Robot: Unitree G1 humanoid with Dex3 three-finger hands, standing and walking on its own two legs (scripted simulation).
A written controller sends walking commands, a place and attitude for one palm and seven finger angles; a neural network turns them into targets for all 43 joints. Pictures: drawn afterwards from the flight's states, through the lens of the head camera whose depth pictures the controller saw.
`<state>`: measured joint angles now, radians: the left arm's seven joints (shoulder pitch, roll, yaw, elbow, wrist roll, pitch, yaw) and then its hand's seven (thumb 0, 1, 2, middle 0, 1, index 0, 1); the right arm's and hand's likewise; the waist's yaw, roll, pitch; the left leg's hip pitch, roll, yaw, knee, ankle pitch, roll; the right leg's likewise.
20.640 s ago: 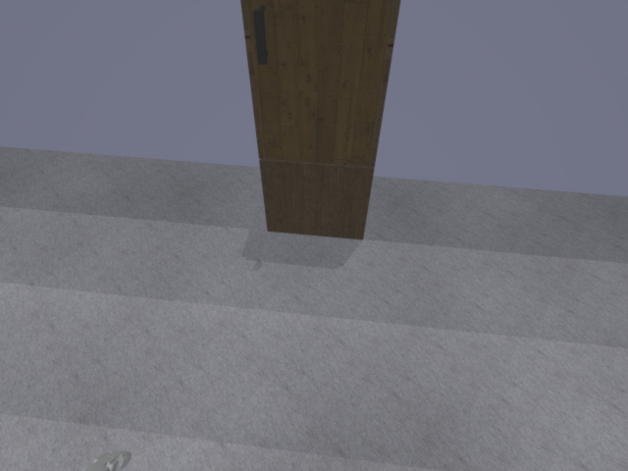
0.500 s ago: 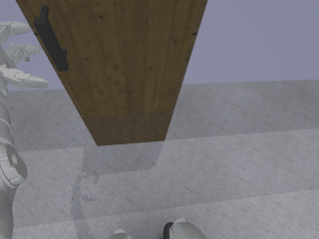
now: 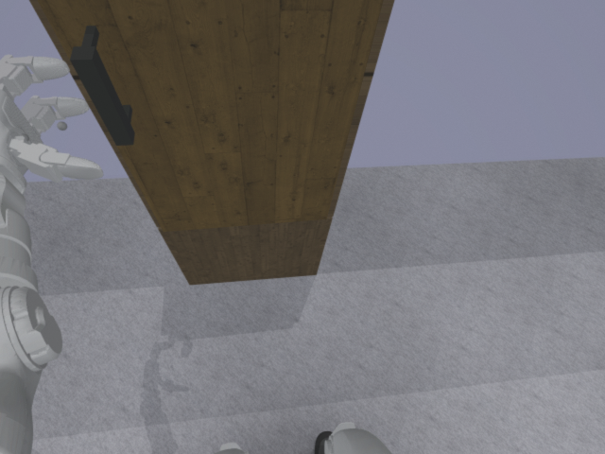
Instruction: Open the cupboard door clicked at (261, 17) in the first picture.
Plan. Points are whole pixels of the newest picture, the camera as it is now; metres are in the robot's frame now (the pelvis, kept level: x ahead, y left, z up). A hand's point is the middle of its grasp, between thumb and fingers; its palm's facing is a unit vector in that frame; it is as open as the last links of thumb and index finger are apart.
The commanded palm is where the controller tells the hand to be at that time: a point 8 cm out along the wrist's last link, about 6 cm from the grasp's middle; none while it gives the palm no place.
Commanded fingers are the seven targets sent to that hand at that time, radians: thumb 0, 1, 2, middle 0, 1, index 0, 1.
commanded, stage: move the hooked fingers beside the handle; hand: left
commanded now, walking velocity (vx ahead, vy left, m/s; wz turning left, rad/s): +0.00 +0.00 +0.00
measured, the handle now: (109, 89) +0.56 +0.21 +0.11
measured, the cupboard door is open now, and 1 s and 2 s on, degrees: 1 1 1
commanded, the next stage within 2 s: slide the fingers in behind the handle in 0.34 s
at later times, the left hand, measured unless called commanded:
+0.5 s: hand (65, 121) +0.51 +0.25 +0.11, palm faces +0.01 -1.00 -0.02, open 14.0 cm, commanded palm +0.49 +0.29 +0.11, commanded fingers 0.00 -0.50 0.30 -0.30 -1.20 -0.30 -1.20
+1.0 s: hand (86, 125) +0.50 +0.22 +0.11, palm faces +0.00 -1.00 +0.00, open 14.0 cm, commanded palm +0.48 +0.27 +0.11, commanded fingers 0.00 -0.50 0.30 -0.30 -1.20 -0.30 -1.20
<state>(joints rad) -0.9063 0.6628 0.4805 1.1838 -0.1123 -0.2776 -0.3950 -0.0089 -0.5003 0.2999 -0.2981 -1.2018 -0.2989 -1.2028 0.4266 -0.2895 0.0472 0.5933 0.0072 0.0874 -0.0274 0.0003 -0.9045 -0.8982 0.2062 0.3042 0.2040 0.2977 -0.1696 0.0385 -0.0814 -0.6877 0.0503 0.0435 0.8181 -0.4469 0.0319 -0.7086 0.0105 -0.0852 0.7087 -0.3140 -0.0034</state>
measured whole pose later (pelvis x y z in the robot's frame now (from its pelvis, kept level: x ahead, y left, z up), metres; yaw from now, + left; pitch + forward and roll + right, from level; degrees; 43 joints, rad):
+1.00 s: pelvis +0.00 +0.01 +0.00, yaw +0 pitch +18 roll -3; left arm -0.91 0.58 0.43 1.16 -0.12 -0.28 -0.34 -0.01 -0.50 0.30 -0.30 -1.20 -0.30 -1.20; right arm 0.43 -0.28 0.04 0.61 0.00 0.07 -0.01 0.00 -0.90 -0.90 0.21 0.30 0.20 0.30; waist -0.17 0.04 -0.10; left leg -0.69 0.05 0.04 0.83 -0.46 0.04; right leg -0.71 0.01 -0.08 0.72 -0.32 0.00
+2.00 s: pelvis -0.01 +0.00 +0.00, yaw +0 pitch +18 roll -3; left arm -1.00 0.52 0.40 1.23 -0.09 -0.32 -0.24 -0.01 -0.50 0.30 -0.30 -1.20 -0.30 -1.20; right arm 0.43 -0.28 0.03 0.64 -0.01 0.02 -0.01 0.00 -0.91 -0.90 0.21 0.30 0.20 0.30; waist -0.18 0.04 -0.08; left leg -0.71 0.04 0.04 0.84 -0.44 0.04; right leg -0.74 0.00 -0.08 0.74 -0.31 0.00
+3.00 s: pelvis -0.01 +0.00 +0.00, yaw +1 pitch +18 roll -3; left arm -0.98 0.51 0.39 1.22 -0.09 -0.32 -0.24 0.01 0.71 0.80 -0.35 -1.35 -0.37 -1.35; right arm 0.43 -0.29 0.03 0.65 -0.01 0.03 -0.01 0.00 -0.91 -0.90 0.21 0.30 0.20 0.30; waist -0.17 0.04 -0.08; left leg -0.70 0.04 0.04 0.83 -0.44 0.03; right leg -0.73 0.00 -0.08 0.74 -0.32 0.00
